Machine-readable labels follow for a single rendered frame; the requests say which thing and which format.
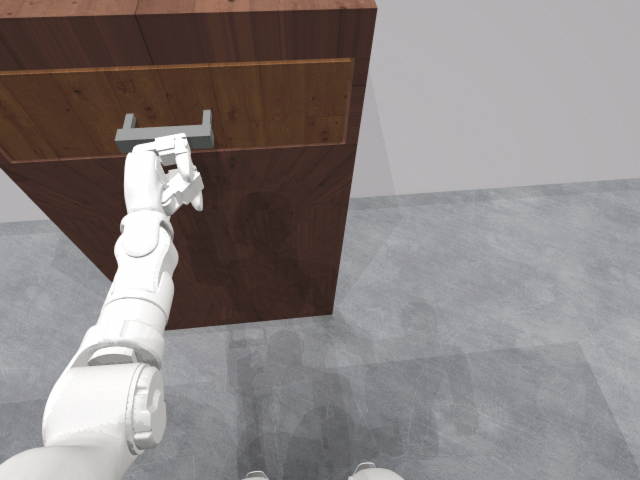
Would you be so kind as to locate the handle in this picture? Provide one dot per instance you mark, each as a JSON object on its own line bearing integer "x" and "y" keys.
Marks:
{"x": 198, "y": 136}

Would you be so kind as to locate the robot right shin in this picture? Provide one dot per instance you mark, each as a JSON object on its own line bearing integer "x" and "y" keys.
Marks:
{"x": 364, "y": 466}

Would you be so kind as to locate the drawer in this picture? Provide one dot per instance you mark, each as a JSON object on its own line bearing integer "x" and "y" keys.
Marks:
{"x": 63, "y": 113}

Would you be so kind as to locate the cabinet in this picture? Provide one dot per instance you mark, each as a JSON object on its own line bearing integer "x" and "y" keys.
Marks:
{"x": 267, "y": 244}

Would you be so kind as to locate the robot left hand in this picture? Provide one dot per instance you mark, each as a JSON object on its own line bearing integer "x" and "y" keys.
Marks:
{"x": 145, "y": 180}

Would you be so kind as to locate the robot left forearm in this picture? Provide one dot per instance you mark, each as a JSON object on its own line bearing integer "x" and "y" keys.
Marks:
{"x": 135, "y": 313}

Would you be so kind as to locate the left robot upper arm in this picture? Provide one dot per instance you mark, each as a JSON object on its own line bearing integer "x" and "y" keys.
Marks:
{"x": 99, "y": 420}

